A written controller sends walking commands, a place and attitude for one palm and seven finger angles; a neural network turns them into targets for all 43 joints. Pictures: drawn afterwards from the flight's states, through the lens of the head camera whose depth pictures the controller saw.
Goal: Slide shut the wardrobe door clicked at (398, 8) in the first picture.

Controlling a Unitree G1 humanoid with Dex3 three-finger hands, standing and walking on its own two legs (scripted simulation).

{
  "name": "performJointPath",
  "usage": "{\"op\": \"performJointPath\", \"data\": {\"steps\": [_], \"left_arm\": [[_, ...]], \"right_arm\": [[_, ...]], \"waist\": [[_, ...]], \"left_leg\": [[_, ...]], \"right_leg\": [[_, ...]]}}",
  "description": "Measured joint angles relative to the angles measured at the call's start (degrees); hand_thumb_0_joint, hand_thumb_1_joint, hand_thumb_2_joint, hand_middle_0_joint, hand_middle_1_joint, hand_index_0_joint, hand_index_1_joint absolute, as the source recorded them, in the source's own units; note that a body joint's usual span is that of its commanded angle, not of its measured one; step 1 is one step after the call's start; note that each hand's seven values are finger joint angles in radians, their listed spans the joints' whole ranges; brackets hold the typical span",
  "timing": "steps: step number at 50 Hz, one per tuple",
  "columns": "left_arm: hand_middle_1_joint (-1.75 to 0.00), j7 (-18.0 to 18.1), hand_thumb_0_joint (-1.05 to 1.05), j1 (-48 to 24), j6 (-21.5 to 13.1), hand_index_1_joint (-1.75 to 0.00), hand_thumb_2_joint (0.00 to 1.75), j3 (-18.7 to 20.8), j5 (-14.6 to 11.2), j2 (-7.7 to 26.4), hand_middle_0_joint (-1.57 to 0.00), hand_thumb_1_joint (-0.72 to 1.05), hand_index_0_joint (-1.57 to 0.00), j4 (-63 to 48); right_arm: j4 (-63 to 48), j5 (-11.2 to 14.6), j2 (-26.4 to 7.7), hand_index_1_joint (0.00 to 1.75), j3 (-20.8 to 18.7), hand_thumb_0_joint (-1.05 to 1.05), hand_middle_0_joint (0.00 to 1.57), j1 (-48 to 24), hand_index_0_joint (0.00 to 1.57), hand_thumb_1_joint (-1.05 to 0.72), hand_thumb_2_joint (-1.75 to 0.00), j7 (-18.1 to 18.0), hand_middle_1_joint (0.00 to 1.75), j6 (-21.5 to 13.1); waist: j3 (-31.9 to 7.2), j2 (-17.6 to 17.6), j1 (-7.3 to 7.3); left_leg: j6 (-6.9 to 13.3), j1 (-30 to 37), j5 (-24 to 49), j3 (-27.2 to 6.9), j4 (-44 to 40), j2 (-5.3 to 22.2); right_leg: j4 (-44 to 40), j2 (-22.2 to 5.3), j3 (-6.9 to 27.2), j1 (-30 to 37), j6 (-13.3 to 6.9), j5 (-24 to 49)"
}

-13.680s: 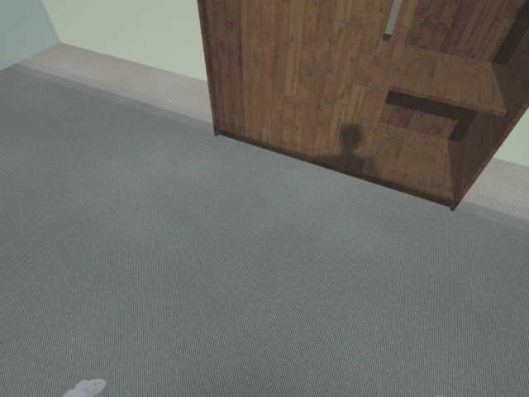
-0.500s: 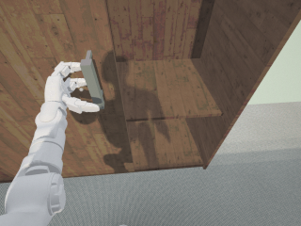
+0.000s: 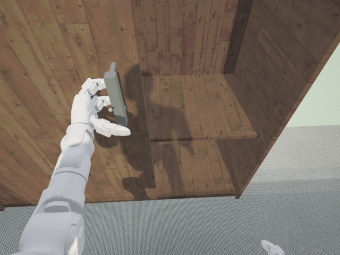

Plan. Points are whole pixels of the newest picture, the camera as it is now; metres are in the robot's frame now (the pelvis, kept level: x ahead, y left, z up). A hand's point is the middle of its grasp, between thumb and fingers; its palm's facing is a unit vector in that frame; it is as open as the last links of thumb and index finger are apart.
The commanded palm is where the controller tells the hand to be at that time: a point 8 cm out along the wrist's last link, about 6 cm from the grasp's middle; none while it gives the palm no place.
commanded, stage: slide the fingers in behind the handle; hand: left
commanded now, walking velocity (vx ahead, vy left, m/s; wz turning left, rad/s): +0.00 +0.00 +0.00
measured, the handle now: (118, 95) +0.49 +0.14 +0.12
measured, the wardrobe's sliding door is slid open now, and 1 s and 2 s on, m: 0.47 0.47 0.47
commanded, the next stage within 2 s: grip the handle and tug to test in 1.12 s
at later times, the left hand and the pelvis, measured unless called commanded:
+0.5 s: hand (124, 107) +0.44 +0.12 +0.12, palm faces +0.06 -1.00 -0.01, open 14.0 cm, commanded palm +0.41 +0.17 +0.12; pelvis +0.00 -0.01 +0.00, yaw -1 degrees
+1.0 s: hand (123, 108) +0.43 +0.12 +0.12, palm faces +0.06 -1.00 -0.01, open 14.0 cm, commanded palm +0.41 +0.17 +0.12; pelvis +0.01 -0.01 +0.00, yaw +0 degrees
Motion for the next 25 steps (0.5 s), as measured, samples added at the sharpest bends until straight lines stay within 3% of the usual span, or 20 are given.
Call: {"op": "performJointPath", "data": {"steps": [10, 25], "left_arm": [[-1.2, 2.4, -0.02, 0.0, -0.3, -1.2, 0.3, -0.2, 1.1, -1.4, -0.3, -0.5, -0.3, -0.2], [-1.2, 2.9, -0.02, -1.9, -0.5, -1.2, 0.3, 0.6, 1.1, -1.1, -0.3, -0.5, -0.3, 2.5]], "right_arm": [[-0.2, -0.5, 0.4, 0.3, 0.0, 0.01, 0.2, 0.7, 0.21, -0.91, -0.9, 0.4, 0.3, 0.3], [1.3, -0.6, 0.1, 0.3, -0.4, 0.01, 0.2, 2.3, 0.21, -0.91, -0.9, 0.3, 0.3, 0.8]], "waist": [[0.0, 0.0, -0.66], [0.5, 0.1, -1.26]], "left_leg": [[-0.2, 0.4, 0.1, 0.5, -0.5, 0.2], [-0.9, 0.0, 0.2, 0.3, -0.8, 0.8]], "right_leg": [[0.2, 0.1, 0.6, -0.2, -0.2, 0.0], [0.2, 0.8, 0.5, -0.7, -0.9, 0.0]]}}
